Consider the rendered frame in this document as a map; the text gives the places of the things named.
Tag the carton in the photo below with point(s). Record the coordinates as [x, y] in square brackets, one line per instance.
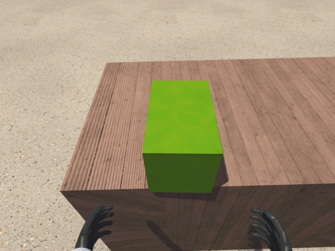
[182, 149]

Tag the robot left hand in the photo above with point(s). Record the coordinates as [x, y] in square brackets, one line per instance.
[89, 233]

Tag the robot right hand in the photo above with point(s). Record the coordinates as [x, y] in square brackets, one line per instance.
[275, 237]

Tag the pedestal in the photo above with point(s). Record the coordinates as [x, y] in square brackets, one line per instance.
[276, 123]

